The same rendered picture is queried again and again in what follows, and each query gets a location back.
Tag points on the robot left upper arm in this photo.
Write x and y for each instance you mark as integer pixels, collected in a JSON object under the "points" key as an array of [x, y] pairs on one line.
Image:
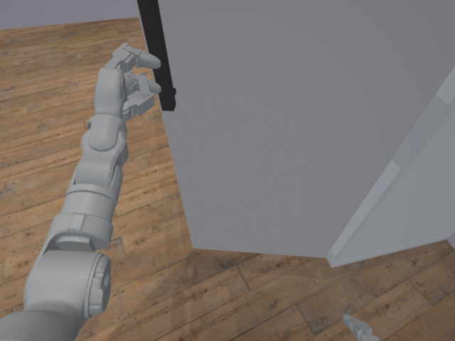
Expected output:
{"points": [[66, 288]]}

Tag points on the fridge door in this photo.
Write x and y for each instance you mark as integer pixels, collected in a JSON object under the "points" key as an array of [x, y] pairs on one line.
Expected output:
{"points": [[288, 111]]}

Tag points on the left robot hand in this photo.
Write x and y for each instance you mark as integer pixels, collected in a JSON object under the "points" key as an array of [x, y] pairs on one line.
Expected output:
{"points": [[126, 95]]}

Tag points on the left robot forearm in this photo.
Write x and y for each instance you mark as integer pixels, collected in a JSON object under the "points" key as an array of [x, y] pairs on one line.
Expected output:
{"points": [[84, 222]]}

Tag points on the right robot hand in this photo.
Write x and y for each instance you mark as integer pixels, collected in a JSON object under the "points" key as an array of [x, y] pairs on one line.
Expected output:
{"points": [[360, 330]]}

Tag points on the handle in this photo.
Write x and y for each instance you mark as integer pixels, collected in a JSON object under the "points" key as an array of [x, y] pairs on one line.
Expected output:
{"points": [[153, 30]]}

